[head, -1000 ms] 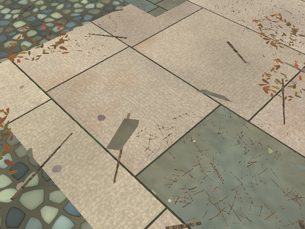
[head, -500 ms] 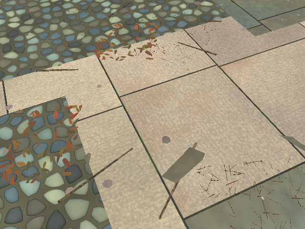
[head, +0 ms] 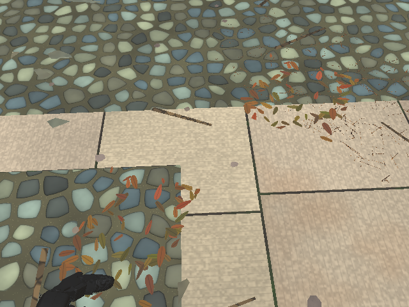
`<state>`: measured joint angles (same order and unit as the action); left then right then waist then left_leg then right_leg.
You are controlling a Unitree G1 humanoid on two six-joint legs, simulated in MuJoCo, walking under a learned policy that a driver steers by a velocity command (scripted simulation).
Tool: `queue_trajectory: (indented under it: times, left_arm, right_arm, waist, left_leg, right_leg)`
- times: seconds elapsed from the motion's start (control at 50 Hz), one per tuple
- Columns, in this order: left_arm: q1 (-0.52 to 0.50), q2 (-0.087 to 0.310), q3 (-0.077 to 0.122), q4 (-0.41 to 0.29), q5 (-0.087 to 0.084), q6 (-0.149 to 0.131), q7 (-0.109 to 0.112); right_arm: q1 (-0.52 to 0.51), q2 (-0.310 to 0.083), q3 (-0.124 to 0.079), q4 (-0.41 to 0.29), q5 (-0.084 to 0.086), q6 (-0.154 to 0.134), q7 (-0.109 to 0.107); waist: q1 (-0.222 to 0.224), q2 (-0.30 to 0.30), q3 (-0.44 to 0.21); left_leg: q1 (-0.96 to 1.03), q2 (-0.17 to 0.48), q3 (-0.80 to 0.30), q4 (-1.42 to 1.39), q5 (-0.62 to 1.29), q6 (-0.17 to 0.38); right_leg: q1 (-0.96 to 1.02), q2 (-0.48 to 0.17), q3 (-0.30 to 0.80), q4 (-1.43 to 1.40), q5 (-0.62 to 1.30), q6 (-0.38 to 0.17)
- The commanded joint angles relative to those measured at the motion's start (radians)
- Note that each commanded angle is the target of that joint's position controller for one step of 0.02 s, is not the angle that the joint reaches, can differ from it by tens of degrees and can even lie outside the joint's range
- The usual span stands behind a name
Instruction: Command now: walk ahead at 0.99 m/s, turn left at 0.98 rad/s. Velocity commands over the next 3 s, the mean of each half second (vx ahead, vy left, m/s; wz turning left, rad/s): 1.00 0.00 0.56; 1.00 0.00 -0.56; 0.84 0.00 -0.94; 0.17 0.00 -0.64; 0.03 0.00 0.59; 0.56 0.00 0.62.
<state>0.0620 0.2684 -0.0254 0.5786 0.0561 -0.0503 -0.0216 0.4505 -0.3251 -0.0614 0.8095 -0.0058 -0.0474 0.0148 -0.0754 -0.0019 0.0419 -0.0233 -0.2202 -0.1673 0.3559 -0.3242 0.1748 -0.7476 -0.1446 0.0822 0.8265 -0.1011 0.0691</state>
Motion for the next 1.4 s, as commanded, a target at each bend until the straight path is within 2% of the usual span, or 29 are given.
queue_trajectory:
  times: [0.02, 0.08, 0.12, 0.14, 0.16, 0.18, 0.22, 0.3, 0.44, 0.5, 0.54, 0.56, 0.58, 0.6, 0.62, 0.64, 0.78, 0.92, 0.96, 1.0, 1.02, 1.04, 1.06, 1.08, 1.16, 1.22, 1.28, 1.34, 1.4]
  left_arm:
    - [-0.092, 0.091, 0.021, -0.077, -0.022, -0.013, -0.005]
    - [0.0, 0.153, 0.043, -0.052, -0.025, -0.018, 0.013]
    - [0.359, 0.241, 0.089, 0.036, -0.031, -0.024, 0.045]
    - [0.561, 0.3, 0.114, 0.075, -0.003, -0.03, 0.069]
    - [0.451, 0.362, 0.125, 0.065, 0.019, -0.03, 0.059]
    - [0.318, 0.268, 0.123, 0.046, 0.006, -0.024, 0.043]
    - [0.263, 0.142, 0.097, 0.075, -0.001, -0.023, 0.028]
    - [0.34, 0.102, 0.079, 0.192, -0.02, -0.061, 0.013]
    - [0.368, 0.169, 0.086, 0.255, -0.041, -0.087, 0.0]
    - [0.433, 0.229, 0.091, 0.301, -0.046, -0.076, 0.005]
    - [0.41, 0.283, 0.1, 0.308, -0.044, -0.055, 0.021]
    - [0.396, 0.245, 0.09, 0.291, -0.043, -0.052, 0.021]
    - [0.482, 0.061, 0.057, 0.253, -0.043, -0.053, 0.012]
    - [0.501, 0.11, 0.066, 0.229, -0.081, -0.048, 0.016]
    - [0.372, 0.164, 0.082, 0.216, -0.071, -0.04, 0.02]
    - [0.33, 0.135, 0.075, 0.214, -0.064, -0.038, 0.011]
    - [0.175, 0.035, 0.066, 0.18, -0.036, 0.042, -0.038]
    - [-0.012, 0.051, 0.04, 0.098, -0.039, 0.03, -0.07]
    - [0.15, 0.112, 0.059, 0.145, -0.038, 0.033, -0.061]
    - [0.574, 0.208, 0.114, 0.269, -0.039, 0.034, -0.034]
    - [0.552, 0.239, 0.136, 0.282, -0.059, 0.036, -0.007]
    - [0.454, 0.326, 0.152, 0.259, -0.053, 0.05, -0.001]
    - [0.418, 0.369, 0.168, 0.209, -0.039, 0.056, 0.007]
    - [0.38, 0.283, 0.157, 0.193, -0.037, 0.054, 0.017]
    - [0.282, 0.183, 0.12, 0.205, -0.045, 0.001, 0.026]
    - [0.275, 0.204, 0.129, 0.191, -0.048, -0.029, 0.019]
    - [0.313, 0.218, 0.145, 0.192, -0.059, -0.032, 0.005]
    - [0.374, 0.23, 0.158, 0.211, -0.063, -0.012, 0.009]
    - [0.286, 0.255, 0.165, 0.181, -0.066, -0.012, 0.02]
  right_arm:
    - [-0.062, -0.184, -0.052, -0.07, 0.013, -0.029, -0.001]
    - [-0.073, -0.22, -0.062, -0.064, 0.009, -0.026, -0.013]
    - [-0.149, -0.25, -0.064, -0.068, -0.01, -0.034, -0.004]
    - [-0.155, -0.113, -0.028, -0.085, -0.017, -0.05, -0.006]
    - [-0.04, -0.011, 0.008, -0.145, 0.029, -0.051, 0.001]
    - [-0.065, -0.081, 0.012, -0.106, -0.003, -0.035, -0.008]
    - [-0.183, -0.103, 0.01, -0.103, -0.033, -0.018, 0.012]
    - [-0.274, -0.03, 0.038, -0.163, -0.044, 0.007, 0.045]
    - [-0.543, -0.026, 0.077, -0.269, -0.031, -0.006, 0.084]
    - [-0.513, -0.051, 0.068, -0.25, -0.045, -0.011, 0.063]
    - [-0.182, -0.116, 0.031, -0.149, -0.053, -0.013, 0.028]
    - [-0.006, -0.187, 0.001, -0.097, -0.065, -0.013, 0.005]
    - [0.037, -0.274, -0.021, -0.086, -0.086, -0.024, -0.013]
    - [0.027, -0.271, -0.027, -0.109, -0.066, -0.017, -0.017]
    - [-0.071, -0.194, -0.017, -0.095, -0.053, -0.02, -0.018]
    - [-0.13, -0.128, -0.004, -0.085, -0.046, -0.03, -0.014]
    - [-0.12, 0.0, 0.022, 0.006, -0.006, -0.087, -0.006]
    - [-0.064, -0.094, 0.014, 0.037, -0.008, -0.091, -0.038]
    - [-0.086, -0.155, -0.003, 0.019, -0.018, -0.063, -0.064]
    - [-0.197, -0.198, -0.019, -0.022, -0.036, -0.028, -0.066]
    - [-0.214, -0.12, -0.006, -0.013, -0.039, -0.026, -0.037]
    - [-0.165, 0.005, 0.032, -0.098, -0.055, -0.049, -0.032]
    - [-0.153, -0.026, 0.044, -0.19, -0.03, -0.075, -0.027]
    - [-0.225, -0.081, 0.043, -0.18, -0.04, -0.095, -0.025]
    - [-0.248, -0.056, 0.054, -0.172, -0.074, -0.03, -0.021]
    - [-0.403, -0.016, 0.073, -0.248, -0.058, -0.013, -0.004]
    - [-0.497, 0.009, 0.084, -0.281, -0.021, -0.017, 0.005]
    - [-0.497, -0.021, 0.074, -0.287, -0.027, -0.032, -0.009]
    - [-0.174, -0.131, 0.028, -0.207, -0.032, -0.061, -0.042]
  waist:
    - [0.013, 0.033, 0.03]
    - [0.061, 0.038, -0.063]
    - [0.27, 0.025, -0.246]
    - [0.322, -0.114, -0.356]
    - [0.167, -0.47, -0.454]
    - [0.153, -0.28, -0.307]
    - [0.142, -0.028, -0.113]
    - [0.089, -0.073, 0.003]
    - [0.085, -0.045, 0.11]
    - [0.051, -0.073, 0.036]
    - [-0.12, -0.11, -0.163]
    - [-0.192, -0.082, -0.258]
    - [-0.079, 0.218, -0.386]
    - [-0.075, 0.226, -0.519]
    - [-0.045, 0.086, -0.294]
    - [-0.011, 0.054, -0.149]
    - [0.093, 0.055, 0.057]
    - [0.114, 0.045, 0.074]
    - [0.209, 0.097, -0.039]
    - [0.407, 0.077, -0.21]
    - [0.355, -0.08, -0.139]
    - [0.196, -0.252, -0.124]
    - [0.188, -0.23, -0.315]
    - [0.183, -0.014, -0.17]
    - [0.021, 0.136, 0.056]
    - [0.052, 0.077, 0.084]
    - [0.126, 0.005, 0.035]
    - [0.162, -0.021, -0.007]
    - [-0.018, -0.044, -0.186]
  left_leg:
    - [-0.26, 0.216, -0.23, -0.148, 0.517, 0.077]
    - [-0.12, 0.223, -0.253, 0.036, 0.813, 0.014]
    - [-0.197, 0.192, -0.207, 0.457, 0.869, -0.026]
    - [-0.352, 0.132, -0.123, 0.815, 0.42, -0.031]
    - [-0.605, 0.026, -0.013, 1.034, -0.142, -0.066]
    - [-0.709, 0.131, 0.003, 1.072, -0.045, -0.049]
    - [-0.688, 0.204, 0.037, 0.985, 0.058, -0.061]
    - [-0.719, 0.239, -0.004, 0.859, 0.028, -0.079]
    - [-0.499, 0.242, 0.207, 0.367, 0.345, -0.077]
    - [-0.362, 0.18, 0.264, 0.281, 0.275, -0.037]
    - [0.009, 0.135, 0.232, 0.248, 0.159, -0.022]
    - [0.268, 0.253, 0.113, 0.251, 0.055, -0.022]
    - [0.494, 0.577, -0.291, 0.188, -0.228, -0.02]
    - [0.484, 0.685, -0.667, -0.028, -0.351, 0.017]
    - [0.317, 0.605, -0.489, -0.06, -0.325, -0.001]
    - [0.15, 0.567, -0.334, -0.077, -0.173, -0.004]
    - [-0.09, 0.422, 0.21, -0.233, 0.366, -0.101]
    - [0.02, 0.394, 0.461, -0.147, 1.201, -0.183]
    - [0.078, 0.426, 0.445, 0.076, 1.448, -0.191]
    - [-0.114, 0.44, 0.396, 0.664, 1.345, -0.17]
    - [-0.335, 0.258, 0.387, 1.076, 0.33, -0.161]
    - [-0.683, 0.157, 0.281, 1.393, -0.192, -0.192]
    - [-0.873, 0.166, 0.085, 1.42, -0.171, -0.193]
    - [-0.909, 0.228, 0.054, 1.29, -0.082, -0.177]
    - [-0.643, 0.343, 0.074, 0.944, -0.05, -0.237]
    - [-0.517, 0.354, 0.142, 0.616, 0.123, -0.262]
    - [-0.4, 0.298, 0.169, 0.342, 0.402, -0.241]
    - [-0.345, 0.216, 0.174, 0.181, 0.408, -0.212]
    - [0.029, 0.23, 0.114, 0.071, 0.475, -0.183]
  right_leg:
    - [0.307, 0.096, -0.083, -0.17, 0.196, -0.02]
    - [0.496, 0.163, -0.063, -0.279, 0.079, -0.047]
    - [0.876, 0.142, -0.071, -0.258, -0.078, -0.074]
    - [1.085, -0.068, 0.142, -0.279, -0.423, -0.108]
    - [1.174, -0.308, 0.77, -0.542, -0.653, -0.206]
    - [1.046, -0.262, 0.798, -0.583, -0.787, -0.23]
    - [0.806, -0.181, 0.496, -0.567, -0.531, -0.228]
    - [0.656, -0.111, 0.251, -0.635, -0.278, -0.215]
    - [0.504, -0.065, -0.101, -0.869, 0.176, -0.203]
    - [0.69, -0.074, -0.138, -0.706, 0.759, -0.192]
    - [0.666, -0.07, -0.138, -0.272, 0.961, -0.171]
    - [0.469, -0.016, -0.13, 0.042, 0.693, -0.162]
    - [0.188, 0.121, -0.094, 0.44, -0.35, -0.163]
    - [0.072, 0.17, 0.024, 0.627, -0.36, -0.178]
    - [-0.002, 0.1, 0.017, 0.602, -0.212, -0.183]
    - [0.011, 0.065, -0.003, 0.532, -0.141, -0.177]
    - [-0.006, -0.005, -0.06, 0.375, -0.007, -0.137]
    - [0.198, 0.156, -0.302, -0.074, 0.214, -0.219]
    - [0.398, 0.228, -0.315, -0.095, 0.131, -0.248]
    - [0.849, 0.244, -0.19, -0.129, 0.002, -0.322]
    - [0.928, 0.187, -0.081, -0.191, -0.057, -0.364]
    - [1.037, 0.048, 0.26, -0.14, 0.238, -0.458]
    - [1.179, -0.099, 0.675, -0.443, -0.202, -0.614]
    - [1.035, -0.114, 0.747, -0.613, -0.413, -0.552]
    - [0.454, 0.043, 0.434, -0.646, -0.167, -0.449]
    - [0.286, 0.143, 0.294, -0.68, -0.036, -0.416]
    - [0.358, 0.179, 0.262, -0.649, 0.128, -0.341]
    - [0.544, 0.18, 0.271, -0.469, 0.477, -0.262]
    - [0.536, 0.244, 0.273, 0.001, 0.535, -0.149]
